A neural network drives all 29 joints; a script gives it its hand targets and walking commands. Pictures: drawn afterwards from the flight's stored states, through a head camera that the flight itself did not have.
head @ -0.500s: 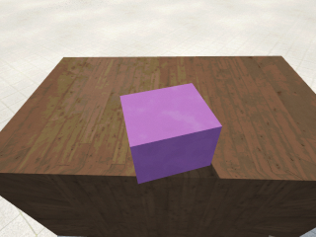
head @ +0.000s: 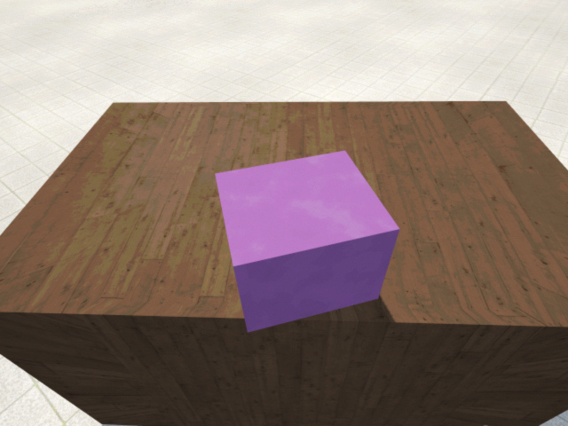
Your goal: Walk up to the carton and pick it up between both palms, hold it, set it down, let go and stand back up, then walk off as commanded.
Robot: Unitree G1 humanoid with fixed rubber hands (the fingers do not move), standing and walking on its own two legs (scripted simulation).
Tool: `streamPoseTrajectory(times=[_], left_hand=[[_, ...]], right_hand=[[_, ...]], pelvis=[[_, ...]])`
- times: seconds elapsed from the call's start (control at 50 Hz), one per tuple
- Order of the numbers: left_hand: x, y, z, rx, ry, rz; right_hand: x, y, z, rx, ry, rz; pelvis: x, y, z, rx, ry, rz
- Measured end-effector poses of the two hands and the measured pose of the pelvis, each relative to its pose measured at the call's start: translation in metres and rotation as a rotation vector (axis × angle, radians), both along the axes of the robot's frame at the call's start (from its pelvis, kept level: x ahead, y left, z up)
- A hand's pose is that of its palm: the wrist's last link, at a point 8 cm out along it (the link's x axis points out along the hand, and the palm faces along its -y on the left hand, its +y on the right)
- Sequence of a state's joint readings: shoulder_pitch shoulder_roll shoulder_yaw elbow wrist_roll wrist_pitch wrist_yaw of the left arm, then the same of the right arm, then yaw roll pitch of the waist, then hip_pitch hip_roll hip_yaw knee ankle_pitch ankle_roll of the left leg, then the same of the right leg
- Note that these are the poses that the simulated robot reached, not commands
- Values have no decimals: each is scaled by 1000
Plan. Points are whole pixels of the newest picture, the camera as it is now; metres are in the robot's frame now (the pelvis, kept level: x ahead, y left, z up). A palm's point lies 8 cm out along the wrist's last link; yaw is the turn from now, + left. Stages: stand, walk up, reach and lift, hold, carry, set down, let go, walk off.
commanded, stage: stand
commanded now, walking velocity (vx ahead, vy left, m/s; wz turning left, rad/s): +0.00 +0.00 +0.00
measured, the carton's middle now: (298, 237) +0.43 -0.01 +0.04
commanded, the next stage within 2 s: walk up in 0.42 s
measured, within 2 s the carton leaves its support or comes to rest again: neither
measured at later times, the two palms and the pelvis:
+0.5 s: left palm out of the picture +0.10 +0.30 -0.10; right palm out of the picture +0.10 -0.30 -0.10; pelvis +0.00 +0.00 +0.00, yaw +0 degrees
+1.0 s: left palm out of the picture +0.12 +0.30 -0.10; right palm out of the picture +0.10 -0.30 -0.10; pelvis +0.01 +0.00 +0.00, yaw +0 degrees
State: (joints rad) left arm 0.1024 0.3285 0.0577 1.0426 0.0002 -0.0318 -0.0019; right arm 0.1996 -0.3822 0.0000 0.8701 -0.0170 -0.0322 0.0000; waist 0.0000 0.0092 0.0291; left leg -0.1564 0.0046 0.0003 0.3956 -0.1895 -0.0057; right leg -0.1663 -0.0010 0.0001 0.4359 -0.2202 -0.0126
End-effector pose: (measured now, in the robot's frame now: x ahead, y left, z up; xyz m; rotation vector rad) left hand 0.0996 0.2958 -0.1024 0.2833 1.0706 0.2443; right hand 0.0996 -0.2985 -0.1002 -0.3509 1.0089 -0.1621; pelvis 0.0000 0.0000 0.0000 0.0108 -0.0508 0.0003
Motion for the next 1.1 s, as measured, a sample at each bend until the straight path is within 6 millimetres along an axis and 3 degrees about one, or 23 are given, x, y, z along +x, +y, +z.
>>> streamPoseTrajectory(times=[0.66,1.1], left_hand=[[1,1,0,1,11,1],[18,1,1,4,0,-19]], right_hand=[[0,0,-1,-1,18,-1],[3,0,-4,-8,61,0]], pelvis=[[3,1,1,-1,4,0],[11,1,1,-2,21,0]])
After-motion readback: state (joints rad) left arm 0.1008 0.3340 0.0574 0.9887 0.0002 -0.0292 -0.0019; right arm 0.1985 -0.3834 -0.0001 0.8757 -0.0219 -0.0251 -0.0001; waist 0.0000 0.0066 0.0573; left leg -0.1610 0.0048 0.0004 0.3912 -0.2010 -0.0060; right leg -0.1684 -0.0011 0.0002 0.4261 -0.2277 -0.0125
